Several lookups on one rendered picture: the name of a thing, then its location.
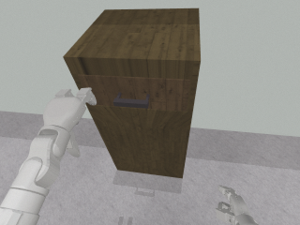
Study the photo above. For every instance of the robot left forearm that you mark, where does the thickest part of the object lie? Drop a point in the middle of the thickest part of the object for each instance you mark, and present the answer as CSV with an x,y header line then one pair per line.
x,y
35,177

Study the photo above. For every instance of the left robot hand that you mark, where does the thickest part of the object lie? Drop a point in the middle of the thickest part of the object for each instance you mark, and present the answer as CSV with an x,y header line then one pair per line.
x,y
65,111

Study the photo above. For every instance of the drawer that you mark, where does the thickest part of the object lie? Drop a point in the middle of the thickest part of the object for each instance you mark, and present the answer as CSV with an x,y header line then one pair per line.
x,y
164,93

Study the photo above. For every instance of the cabinet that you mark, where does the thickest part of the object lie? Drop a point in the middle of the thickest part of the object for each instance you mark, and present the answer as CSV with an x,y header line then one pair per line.
x,y
160,43

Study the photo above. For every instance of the robot right forearm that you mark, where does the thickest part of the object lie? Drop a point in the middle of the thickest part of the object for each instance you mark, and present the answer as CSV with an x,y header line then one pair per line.
x,y
244,219

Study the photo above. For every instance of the handle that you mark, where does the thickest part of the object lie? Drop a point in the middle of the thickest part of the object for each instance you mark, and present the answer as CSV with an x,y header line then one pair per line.
x,y
131,103

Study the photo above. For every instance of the right robot hand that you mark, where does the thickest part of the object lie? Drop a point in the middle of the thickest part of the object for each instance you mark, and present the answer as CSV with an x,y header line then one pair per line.
x,y
227,212

